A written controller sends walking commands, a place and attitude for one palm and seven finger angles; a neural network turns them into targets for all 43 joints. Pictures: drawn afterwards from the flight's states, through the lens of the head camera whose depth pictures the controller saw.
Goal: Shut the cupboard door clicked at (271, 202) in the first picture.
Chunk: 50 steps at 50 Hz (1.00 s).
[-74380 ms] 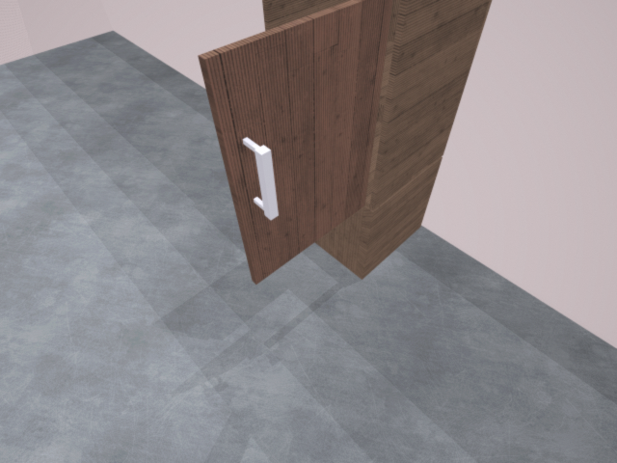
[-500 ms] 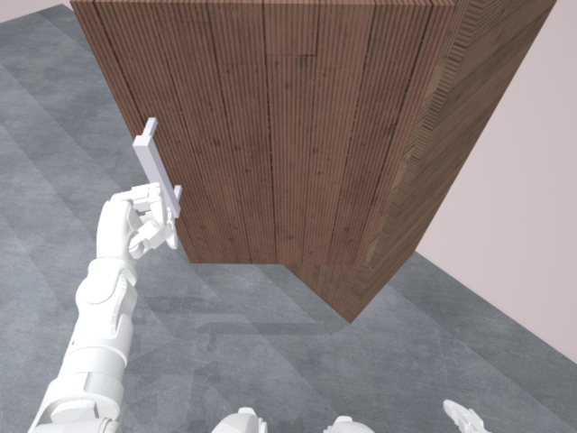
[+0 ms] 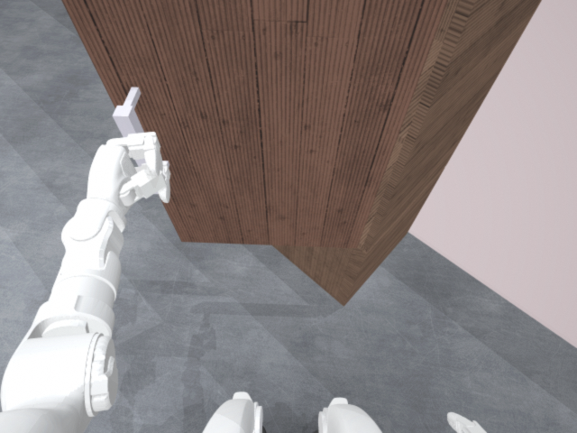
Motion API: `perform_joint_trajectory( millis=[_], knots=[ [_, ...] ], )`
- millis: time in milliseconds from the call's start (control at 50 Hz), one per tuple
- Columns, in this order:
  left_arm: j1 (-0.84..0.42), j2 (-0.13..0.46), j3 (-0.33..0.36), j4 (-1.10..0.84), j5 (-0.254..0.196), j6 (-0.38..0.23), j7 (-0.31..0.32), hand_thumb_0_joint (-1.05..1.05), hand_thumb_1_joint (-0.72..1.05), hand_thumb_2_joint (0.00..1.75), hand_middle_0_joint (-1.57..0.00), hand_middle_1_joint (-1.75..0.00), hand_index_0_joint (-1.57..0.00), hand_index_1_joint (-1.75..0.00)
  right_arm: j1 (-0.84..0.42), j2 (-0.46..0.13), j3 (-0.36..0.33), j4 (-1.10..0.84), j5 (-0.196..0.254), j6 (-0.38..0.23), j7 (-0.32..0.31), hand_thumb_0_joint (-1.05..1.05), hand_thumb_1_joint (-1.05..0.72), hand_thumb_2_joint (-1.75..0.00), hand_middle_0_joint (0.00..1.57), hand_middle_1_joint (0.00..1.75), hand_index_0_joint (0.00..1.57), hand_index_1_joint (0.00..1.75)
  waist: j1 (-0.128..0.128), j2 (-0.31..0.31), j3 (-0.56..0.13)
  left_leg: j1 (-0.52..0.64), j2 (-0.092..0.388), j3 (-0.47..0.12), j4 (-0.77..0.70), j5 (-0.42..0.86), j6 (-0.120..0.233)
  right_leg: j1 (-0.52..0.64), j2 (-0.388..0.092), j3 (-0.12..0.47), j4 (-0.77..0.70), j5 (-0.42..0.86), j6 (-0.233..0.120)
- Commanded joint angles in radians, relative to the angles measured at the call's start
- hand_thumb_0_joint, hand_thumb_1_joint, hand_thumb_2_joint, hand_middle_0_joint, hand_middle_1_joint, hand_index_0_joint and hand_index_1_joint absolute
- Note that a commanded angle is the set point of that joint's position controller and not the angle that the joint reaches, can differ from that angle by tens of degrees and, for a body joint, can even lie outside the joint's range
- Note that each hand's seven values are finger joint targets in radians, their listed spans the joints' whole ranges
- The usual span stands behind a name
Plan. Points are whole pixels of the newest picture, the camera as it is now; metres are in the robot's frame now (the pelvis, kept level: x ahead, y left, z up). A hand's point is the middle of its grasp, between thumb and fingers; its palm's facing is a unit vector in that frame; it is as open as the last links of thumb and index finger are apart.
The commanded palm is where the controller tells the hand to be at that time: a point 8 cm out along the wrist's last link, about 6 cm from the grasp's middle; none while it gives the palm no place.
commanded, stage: push the door shut along its arc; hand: left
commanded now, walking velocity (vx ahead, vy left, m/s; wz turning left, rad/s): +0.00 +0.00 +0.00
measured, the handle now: (147, 145) +0.51 +0.22 +0.08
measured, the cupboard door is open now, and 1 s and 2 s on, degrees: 41 28 18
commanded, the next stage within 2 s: pull the fist back off the door in 1.46 s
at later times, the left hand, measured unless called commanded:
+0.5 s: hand (177, 150) +0.49 +0.17 +0.09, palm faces -0.19 -0.98 -0.01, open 3.1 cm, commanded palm +0.49 +0.21 +0.08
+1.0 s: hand (216, 118) +0.56 +0.12 +0.09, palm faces -0.32 -0.95 -0.01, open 3.1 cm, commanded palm +0.56 +0.16 +0.08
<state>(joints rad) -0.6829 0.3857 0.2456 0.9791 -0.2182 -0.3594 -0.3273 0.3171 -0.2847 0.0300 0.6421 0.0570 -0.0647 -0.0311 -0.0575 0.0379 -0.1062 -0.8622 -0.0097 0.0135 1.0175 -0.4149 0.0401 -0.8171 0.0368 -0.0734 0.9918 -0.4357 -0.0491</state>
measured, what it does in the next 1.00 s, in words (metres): stands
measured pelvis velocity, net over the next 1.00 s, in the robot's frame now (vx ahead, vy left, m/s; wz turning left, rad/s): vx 0.01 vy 0.01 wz -0.05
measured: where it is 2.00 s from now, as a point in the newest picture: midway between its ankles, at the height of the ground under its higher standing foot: outside the picture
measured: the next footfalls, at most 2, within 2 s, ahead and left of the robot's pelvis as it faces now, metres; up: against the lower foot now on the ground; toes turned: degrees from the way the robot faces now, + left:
none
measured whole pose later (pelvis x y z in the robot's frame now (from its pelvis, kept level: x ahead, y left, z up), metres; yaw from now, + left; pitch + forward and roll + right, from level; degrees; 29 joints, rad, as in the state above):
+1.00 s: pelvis +0.01 +0.01 -0.02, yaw -3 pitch +24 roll -4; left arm -1.14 0.56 0.31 1.29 -0.09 -0.29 -0.44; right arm 0.41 -0.29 0.05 0.65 0.02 -0.04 -0.01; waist -0.22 0.07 -0.11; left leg -1.09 0.02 0.02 1.13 -0.46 0.06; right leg -1.04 0.07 -0.06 1.06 -0.45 -0.03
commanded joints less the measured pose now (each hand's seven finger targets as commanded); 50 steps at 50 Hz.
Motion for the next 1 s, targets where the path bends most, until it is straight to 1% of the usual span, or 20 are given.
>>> perform_joint_trajectory(
  millis=[0, 20, 60, 120, 140, 180, 200, 220, 320, 360, 440, 460, 520, 580, 640, 700, 760, 840, 920, 980],
  knots=[
    [-0.469, 0.198, 0.036, -0.16, -0.008, -0.059, -0.025, 0.0, 0.9, 0.9, -1.3, -1.5, -1.3, -1.5, 0.083, -0.163, -0.064, -0.092, -0.004, -0.031, -0.014, 0.0, -0.9, -0.9, 0.2, 0.3, 0.2, 0.3, -0.048, -0.01, -0.39, 0.225, 0.015, -0.082, -0.108, 0.178, 0.003, 0.136, -0.015, 0.09, -0.127, 0.227, 0.017],
    [-0.478, 0.173, 0.012, -0.161, -0.008, -0.062, -0.031, 0.0, 0.9, 0.9, -1.3, -1.5, -1.3, -1.5, 0.081, -0.16, -0.063, -0.094, -0.002, -0.03, -0.011, 0.0, -0.9, -0.9, 0.2, 0.3, 0.2, 0.3, -0.054, 0.009, -0.4, 0.237, 0.015, -0.081, -0.107, 0.173, 0.001, 0.122, -0.017, 0.091, -0.129, 0.219, 0.019],
    [-0.525, 0.198, 0.024, -0.136, 0.001, -0.067, -0.032, 0.0, 0.9, 0.9, -1.3, -1.5, -1.3, -1.5, 0.094, -0.165, -0.065, -0.081, -0.004, -0.028, -0.011, 0.0, -0.9, -0.9, 0.2, 0.3, 0.2, 0.3, -0.066, -0.007, -0.383, 0.22, 0.018, -0.085, -0.104, 0.148, 0.003, 0.097, -0.014, 0.09, -0.13, 0.188, 0.021],
    [-0.564, 0.186, 0.005, -0.134, 0.008, -0.078, -0.035, 0.0, 0.9, 0.9, -1.3, -1.5, -1.3, -1.5, 0.103, -0.167, -0.066, -0.075, -0.006, -0.027, -0.007, 0.0, -0.9, -0.9, 0.2, 0.3, 0.2, 0.3, -0.073, 0.041, -0.409, 0.255, 0.018, -0.092, -0.1, 0.157, 0.0, 0.067, -0.01, 0.086, -0.124, 0.179, 0.018],
    [-0.57, 0.239, 0.046, -0.108, 0.012, -0.075, -0.032, 0.0, 0.9, 0.9, -1.3, -1.5, -1.3, -1.5, 0.113, -0.174, -0.066, -0.068, -0.007, -0.023, -0.009, 0.0, -0.9, -0.9, 0.2, 0.3, 0.2, 0.3, -0.073, 0.01, -0.404, 0.231, 0.022, -0.094, -0.097, 0.144, 0.002, 0.073, -0.008, 0.087, -0.126, 0.168, 0.019],
    [-0.628, 0.266, 0.052, -0.096, 0.019, -0.07, -0.035, 0.0, 0.9, 0.9, -1.3, -1.5, -1.3, -1.5, 0.12, -0.175, -0.063, -0.064, -0.006, -0.021, -0.011, 0.0, -0.9, -0.9, 0.2, 0.3, 0.2, 0.3, -0.088, 0.017, -0.404, 0.195, 0.02, -0.088, -0.088, 0.127, 0.006, 0.079, -0.009, 0.099, -0.127, 0.157, 0.021],
    [-0.642, 0.293, 0.068, -0.085, 0.024, -0.071, -0.036, 0.0, 0.9, 0.9, -1.3, -1.5, -1.3, -1.5, 0.128, -0.179, -0.06, -0.06, -0.009, -0.019, -0.012, 0.0, -0.9, -0.9, 0.2, 0.3, 0.2, 0.3, -0.083, 0.031, -0.416, 0.193, 0.019, -0.091, -0.082, 0.133, 0.007, 0.079, -0.007, 0.097, -0.117, 0.158, 0.017],
    [-0.665, 0.278, 0.05, -0.082, 0.028, -0.072, -0.04, 0.0, 0.9, 0.9, -1.3, -1.5, -1.3, -1.5, 0.129, -0.176, -0.059, -0.059, -0.007, -0.02, -0.012, 0.0, -0.9, -0.9, 0.2, 0.3, 0.2, 0.3, -0.095, 0.039, -0.426, 0.208, 0.021, -0.094, -0.081, 0.144, 0.007, 0.067, -0.007, 0.095, -0.116, 0.166, 0.019],
    [-0.684, 0.277, 0.041, -0.061, 0.03, -0.073, -0.073, 0.0, 0.9, 0.9, -1.3, -1.5, -1.3, -1.5, 0.147, -0.184, -0.062, -0.054, -0.012, -0.017, -0.005, 0.0, -0.9, -0.9, 0.2, 0.3, 0.2, 0.3, -0.098, 0.088, -0.476, 0.274, 0.026, -0.109, -0.071, 0.205, -0.001, 0.03, 0.0, 0.081, -0.102, 0.196, 0.014],
    [-0.688, 0.283, 0.044, -0.035, 0.027, -0.064, -0.084, 0.0, 0.9, 0.9, -1.3, -1.5, -1.3, -1.5, 0.154, -0.187, -0.062, -0.053, -0.01, -0.013, -0.004, 0.0, -0.9, -0.9, 0.2, 0.3, 0.2, 0.3, -0.11, 0.059, -0.456, 0.259, 0.029, -0.109, -0.066, 0.197, 0.002, 0.02, 0.003, 0.081, -0.109, 0.19, 0.015],
    [-0.753, 0.314, 0.054, 0.019, 0.031, -0.051, -0.09, 0.0, 0.9, 0.9, -1.3, -1.5, -1.3, -1.5, 0.161, -0.193, -0.056, -0.046, -0.01, -0.011, -0.006, 0.0, -0.9, -0.9, 0.2, 0.3, 0.2, 0.3, -0.131, 0.053, -0.408, 0.208, 0.03, -0.109, -0.058, 0.155, 0.006, -0.005, 0.004, 0.084, -0.111, 0.155, 0.016],
    [-0.778, 0.329, 0.059, 0.013, 0.037, -0.051, -0.091, 0.0, 0.9, 0.9, -1.3, -1.5, -1.3, -1.5, 0.166, -0.195, -0.055, -0.044, -0.011, -0.011, -0.006, 0.0, -0.9, -0.9, 0.2, 0.3, 0.2, 0.3, -0.137, 0.063, -0.413, 0.21, 0.033, -0.111, -0.055, 0.158, 0.006, -0.016, 0.005, 0.083, -0.106, 0.153, 0.016],
    [-0.814, 0.296, 0.029, 0.025, 0.045, -0.055, -0.099, 0.0, 0.9, 0.9, -1.3, -1.5, -1.3, -1.5, 0.174, -0.195, -0.057, -0.039, -0.014, -0.016, -0.002, 0.0, -0.9, -0.9, 0.2, 0.3, 0.2, 0.3, -0.143, 0.113, -0.449, 0.269, 0.034, -0.126, -0.044, 0.193, 0.001, -0.069, 0.008, 0.073, -0.092, 0.159, 0.013],
    [-0.855, 0.292, 0.015, 0.046, 0.052, -0.043, -0.106, 0.0, 0.9, 0.9, -1.3, -1.5, -1.3, -1.5, 0.191, -0.202, -0.056, -0.031, -0.017, -0.017, -0.001, 0.0, -0.9, -0.9, 0.2, 0.3, 0.2, 0.3, -0.162, 0.099, -0.443, 0.284, 0.043, -0.146, -0.043, 0.182, -0.001, -0.115, 0.011, 0.062, -0.089, 0.133, 0.013],
    [-0.912, 0.308, 0.021, 0.044, 0.056, -0.034, -0.11, 0.0, 0.9, 0.9, -1.3, -1.5, -1.3, -1.5, 0.205, -0.207, -0.057, -0.023, -0.022, -0.02, -0.002, 0.0, -0.9, -0.9, 0.2, 0.3, 0.2, 0.3, -0.173, 0.138, -0.483, 0.322, 0.047, -0.158, -0.031, 0.218, -0.003, -0.154, 0.011, 0.053, -0.073, 0.144, 0.011],
    [-0.935, 0.303, 0.02, 0.042, 0.063, -0.031, -0.104, 0.0, 0.9, 0.9, -1.3, -1.5, -1.3, -1.5, 0.221, -0.205, -0.056, -0.025, -0.027, -0.022, 0.003, 0.0, -0.9, -0.9, 0.2, 0.3, 0.2, 0.3, -0.171, 0.161, -0.518, 0.355, 0.045, -0.166, -0.02, 0.267, -0.006, -0.173, 0.015, 0.048, -0.063, 0.161, 0.007],
    [-0.944, 0.347, 0.052, 0.092, 0.076, -0.006, -0.1, 0.0, 0.9, 0.9, -1.3, -1.5, -1.3, -1.5, 0.235, -0.209, -0.053, -0.022, -0.029, -0.015, 0.003, 0.0, -0.9, -0.9, 0.2, 0.3, 0.2, 0.3, -0.181, 0.101, -0.504, 0.288, 0.046, -0.155, -0.011, 0.247, 0.001, -0.135, 0.018, 0.053, -0.068, 0.164, 0.013],
    [-0.951, 0.408, 0.095, 0.103, 0.094, 0.002, -0.098, 0.0, 0.9, 0.9, -1.3, -1.5, -1.3, -1.5, 0.25, -0.208, -0.05, -0.029, -0.036, -0.007, 0.003, 0.0, -0.9, -0.9, 0.2, 0.3, 0.2, 0.3, -0.172, 0.125, -0.538, 0.278, 0.044, -0.144, 0.007, 0.307, -0.001, -0.112, 0.02, 0.054, -0.05, 0.214, 0.012],
    [-0.918, 0.405, 0.095, 0.107, 0.113, 0.004, -0.099, 0.0, 0.9, 0.9, -1.3, -1.5, -1.3, -1.5, 0.263, -0.204, -0.052, -0.042, -0.041, 0.004, 0.009, 0.0, -0.9, -0.9, 0.2, 0.3, 0.2, 0.3, -0.165, 0.136, -0.548, 0.3, 0.045, -0.142, 0.013, 0.364, -0.004, -0.113, 0.025, 0.052, -0.046, 0.253, 0.014],
    [-0.928, 0.441, 0.11, 0.111, 0.119, 0.021, -0.109, 0.0, 0.9, 0.9, -1.3, -1.5, -1.3, -1.5, 0.276, -0.208, -0.053, -0.045, -0.042, 0.016, 0.007, 0.0, -0.9, -0.9, 0.2, 0.3, 0.2, 0.3, -0.177, 0.098, -0.538, 0.25, 0.043, -0.126, 0.019, 0.343, 0.003, -0.072, 0.028, 0.059, -0.053, 0.272, 0.019]
  ],
)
